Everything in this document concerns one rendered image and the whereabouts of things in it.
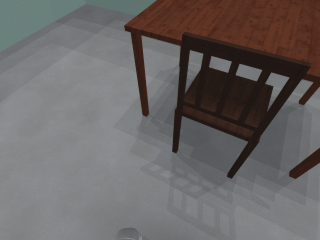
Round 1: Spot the chair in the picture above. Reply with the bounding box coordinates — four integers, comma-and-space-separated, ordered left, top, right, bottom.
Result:
172, 32, 311, 179

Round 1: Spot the left robot thigh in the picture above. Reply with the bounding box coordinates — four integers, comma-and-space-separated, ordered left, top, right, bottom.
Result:
112, 227, 143, 240

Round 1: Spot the table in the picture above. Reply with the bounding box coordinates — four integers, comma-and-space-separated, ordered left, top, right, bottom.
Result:
124, 0, 320, 179

